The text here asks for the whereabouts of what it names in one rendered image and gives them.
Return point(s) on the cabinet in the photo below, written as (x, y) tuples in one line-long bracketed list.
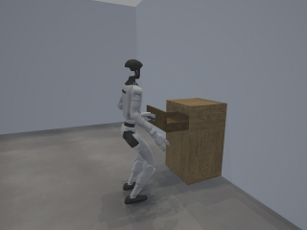
[(196, 154)]

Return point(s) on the right robot hand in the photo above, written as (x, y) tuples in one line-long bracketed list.
[(160, 139)]

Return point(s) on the drawer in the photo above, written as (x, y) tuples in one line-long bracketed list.
[(169, 121)]

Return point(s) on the robot left upper arm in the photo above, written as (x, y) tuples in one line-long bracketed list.
[(120, 101)]

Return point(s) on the robot right forearm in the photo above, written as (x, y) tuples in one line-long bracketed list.
[(145, 125)]

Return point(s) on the left robot hand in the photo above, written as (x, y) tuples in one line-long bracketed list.
[(148, 114)]

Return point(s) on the humanoid robot head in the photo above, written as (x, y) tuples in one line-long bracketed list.
[(133, 65)]

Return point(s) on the right robot shin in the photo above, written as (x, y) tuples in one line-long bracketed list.
[(142, 179)]

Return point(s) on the robot right upper arm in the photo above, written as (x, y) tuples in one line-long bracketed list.
[(136, 94)]

